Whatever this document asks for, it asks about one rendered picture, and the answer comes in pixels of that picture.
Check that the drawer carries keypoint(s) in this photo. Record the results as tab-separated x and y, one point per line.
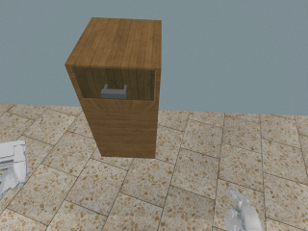
140	82

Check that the left robot hand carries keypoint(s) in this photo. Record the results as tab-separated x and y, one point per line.
14	162

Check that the right robot hand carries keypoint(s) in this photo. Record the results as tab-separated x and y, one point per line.
245	219

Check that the cabinet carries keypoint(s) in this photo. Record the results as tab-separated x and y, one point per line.
121	128

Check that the handle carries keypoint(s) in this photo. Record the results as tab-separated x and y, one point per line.
113	93

